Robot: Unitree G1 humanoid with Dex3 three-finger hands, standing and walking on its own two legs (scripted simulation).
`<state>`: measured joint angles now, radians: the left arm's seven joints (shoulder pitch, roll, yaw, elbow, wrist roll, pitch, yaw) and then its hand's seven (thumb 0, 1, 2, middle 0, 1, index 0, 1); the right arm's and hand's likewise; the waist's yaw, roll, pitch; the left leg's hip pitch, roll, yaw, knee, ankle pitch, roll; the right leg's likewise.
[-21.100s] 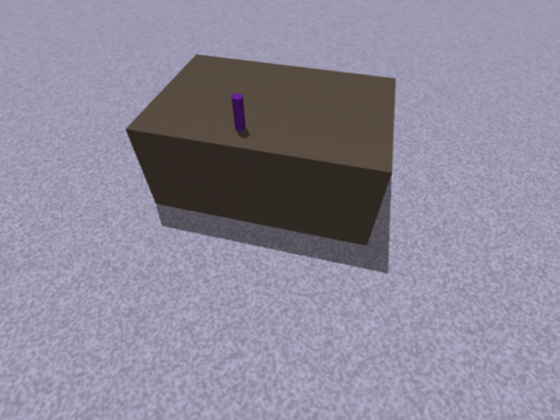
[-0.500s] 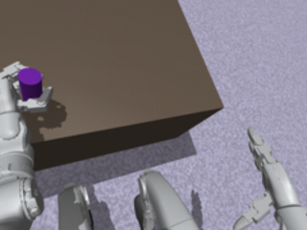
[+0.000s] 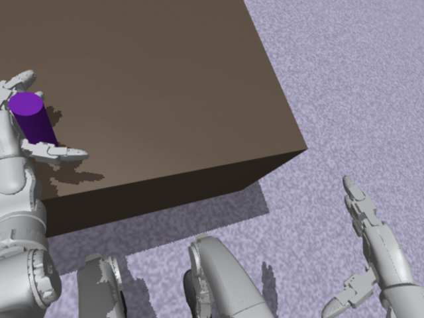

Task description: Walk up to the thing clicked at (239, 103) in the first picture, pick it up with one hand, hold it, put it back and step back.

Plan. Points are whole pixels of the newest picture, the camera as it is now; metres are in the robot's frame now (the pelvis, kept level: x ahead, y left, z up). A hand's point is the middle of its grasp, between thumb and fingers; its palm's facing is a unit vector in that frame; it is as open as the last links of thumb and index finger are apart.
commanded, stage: withdraw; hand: left
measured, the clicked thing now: (37, 128) +0.49 +0.20 -0.05
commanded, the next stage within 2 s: rise in 0.30 s
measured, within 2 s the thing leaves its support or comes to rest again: neither
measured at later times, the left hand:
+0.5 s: hand out of the picture +0.50 +0.27 +0.08, palm faces +0.16 -0.98 -0.11, open 17.5 cm
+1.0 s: hand out of the picture +0.36 +0.26 +0.10, palm faces +0.20 -0.93 -0.30, open 17.5 cm
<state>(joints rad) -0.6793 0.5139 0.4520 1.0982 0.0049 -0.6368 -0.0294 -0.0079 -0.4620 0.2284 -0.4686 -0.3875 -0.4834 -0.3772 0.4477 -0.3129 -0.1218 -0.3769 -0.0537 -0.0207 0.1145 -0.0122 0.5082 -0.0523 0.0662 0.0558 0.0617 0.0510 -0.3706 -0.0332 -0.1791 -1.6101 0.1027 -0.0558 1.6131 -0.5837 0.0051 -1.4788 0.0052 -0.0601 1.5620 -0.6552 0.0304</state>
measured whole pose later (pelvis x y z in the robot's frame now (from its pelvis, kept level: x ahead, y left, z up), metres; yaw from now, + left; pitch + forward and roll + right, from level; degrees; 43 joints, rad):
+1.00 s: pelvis +0.04 +0.00 +0.15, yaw +3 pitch +14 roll -2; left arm -0.21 0.35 0.18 0.70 0.00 -0.03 0.05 -0.01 -0.54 0.05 -0.05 -0.05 -0.06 -0.05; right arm 0.41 -0.22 0.03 0.06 0.04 0.15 -0.01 0.00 -0.47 -0.66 0.17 0.24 0.16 0.23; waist -0.06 0.00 -0.15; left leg -0.77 0.07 0.04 0.95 -0.41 0.00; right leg -0.68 -0.02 -0.01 0.91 -0.46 0.04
